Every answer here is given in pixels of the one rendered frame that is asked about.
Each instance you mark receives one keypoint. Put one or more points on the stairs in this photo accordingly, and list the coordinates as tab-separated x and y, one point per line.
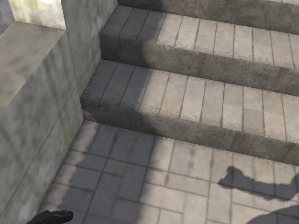
215	73

